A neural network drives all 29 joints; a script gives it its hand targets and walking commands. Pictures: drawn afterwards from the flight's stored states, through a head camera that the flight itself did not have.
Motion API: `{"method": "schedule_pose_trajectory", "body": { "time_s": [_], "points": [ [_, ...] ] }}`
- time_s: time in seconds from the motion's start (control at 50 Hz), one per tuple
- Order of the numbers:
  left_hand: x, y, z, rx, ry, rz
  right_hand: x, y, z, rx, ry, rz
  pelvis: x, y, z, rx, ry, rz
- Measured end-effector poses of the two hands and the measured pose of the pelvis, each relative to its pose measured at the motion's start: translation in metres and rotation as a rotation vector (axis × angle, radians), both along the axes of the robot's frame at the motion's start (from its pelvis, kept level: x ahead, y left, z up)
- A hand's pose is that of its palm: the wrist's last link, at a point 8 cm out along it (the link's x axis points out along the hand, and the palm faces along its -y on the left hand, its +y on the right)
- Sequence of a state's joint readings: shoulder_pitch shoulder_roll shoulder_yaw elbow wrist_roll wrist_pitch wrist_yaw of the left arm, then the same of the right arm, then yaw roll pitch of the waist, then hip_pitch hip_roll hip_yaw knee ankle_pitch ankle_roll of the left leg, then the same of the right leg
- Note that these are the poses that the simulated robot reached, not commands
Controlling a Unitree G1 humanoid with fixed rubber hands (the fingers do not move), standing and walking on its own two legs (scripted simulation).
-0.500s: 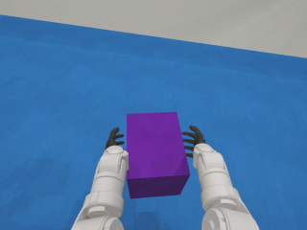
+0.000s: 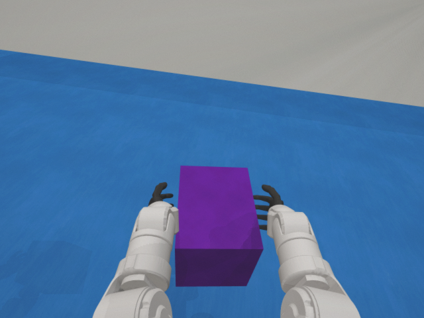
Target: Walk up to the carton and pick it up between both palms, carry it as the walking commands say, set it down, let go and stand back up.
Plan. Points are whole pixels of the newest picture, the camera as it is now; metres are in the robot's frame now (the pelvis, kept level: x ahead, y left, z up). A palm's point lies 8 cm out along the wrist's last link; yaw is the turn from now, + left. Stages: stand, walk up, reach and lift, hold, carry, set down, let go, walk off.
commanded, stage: reach and lift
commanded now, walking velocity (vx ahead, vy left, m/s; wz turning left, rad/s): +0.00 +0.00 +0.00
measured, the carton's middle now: (213, 224) +0.37 +0.00 +0.00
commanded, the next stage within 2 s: hold in 1.02 s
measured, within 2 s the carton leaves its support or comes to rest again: neither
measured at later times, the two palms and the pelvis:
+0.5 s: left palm (156, 212) +0.33 +0.12 +0.07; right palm (273, 207) +0.35 -0.12 +0.09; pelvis +0.01 +0.00 +0.00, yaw +0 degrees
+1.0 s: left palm (156, 217) +0.32 +0.12 +0.07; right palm (275, 215) +0.33 -0.12 +0.09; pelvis +0.00 +0.00 +0.00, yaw +0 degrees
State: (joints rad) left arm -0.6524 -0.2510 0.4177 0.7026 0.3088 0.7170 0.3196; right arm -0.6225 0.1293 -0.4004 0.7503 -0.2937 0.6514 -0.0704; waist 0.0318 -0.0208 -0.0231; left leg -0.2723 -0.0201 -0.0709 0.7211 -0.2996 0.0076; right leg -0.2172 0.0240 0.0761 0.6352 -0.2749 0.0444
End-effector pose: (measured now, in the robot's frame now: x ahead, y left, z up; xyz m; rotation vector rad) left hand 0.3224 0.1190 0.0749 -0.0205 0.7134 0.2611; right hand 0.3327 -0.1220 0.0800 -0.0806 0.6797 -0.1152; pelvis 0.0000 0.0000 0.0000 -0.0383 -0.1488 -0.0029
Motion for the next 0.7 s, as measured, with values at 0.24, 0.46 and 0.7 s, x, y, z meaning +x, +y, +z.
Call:
{"method": "schedule_pose_trajectory", "body": {
  "time_s": [0.24,0.46,0.7],
  "points": [
    [0.009,-0.004,0.000,0.017,-0.010,-0.015,0.011,-0.003,0.007,-0.004,-0.014,-0.020,0.008,0.000,0.001,0.001,0.013,0.000],
    [0.006,0.002,-0.003,0.021,-0.010,-0.003,0.014,0.004,0.010,0.011,-0.023,-0.018,0.011,0.000,0.002,0.001,0.021,-0.001],
    [0.002,0.003,-0.004,0.024,0.001,-0.004,0.007,0.005,0.005,0.020,-0.014,-0.024,0.009,0.000,0.002,0.000,0.018,-0.001]
  ]
}}
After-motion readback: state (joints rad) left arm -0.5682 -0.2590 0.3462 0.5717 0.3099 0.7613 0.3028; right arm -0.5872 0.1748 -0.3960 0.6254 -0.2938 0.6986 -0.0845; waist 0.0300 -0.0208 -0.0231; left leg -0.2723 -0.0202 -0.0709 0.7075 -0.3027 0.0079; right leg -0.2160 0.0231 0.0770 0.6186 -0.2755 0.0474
